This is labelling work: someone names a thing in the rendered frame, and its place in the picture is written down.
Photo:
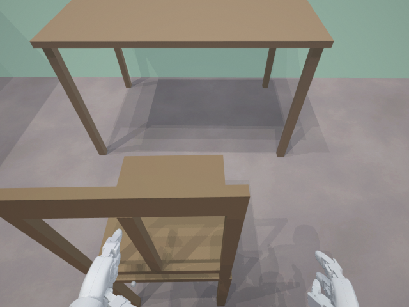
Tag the chair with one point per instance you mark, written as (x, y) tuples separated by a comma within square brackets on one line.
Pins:
[(180, 222)]

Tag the left robot hand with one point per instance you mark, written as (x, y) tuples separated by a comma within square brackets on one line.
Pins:
[(103, 273)]

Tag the right robot hand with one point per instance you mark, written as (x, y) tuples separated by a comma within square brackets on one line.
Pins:
[(339, 291)]

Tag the table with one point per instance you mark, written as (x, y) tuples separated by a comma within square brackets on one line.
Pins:
[(184, 24)]

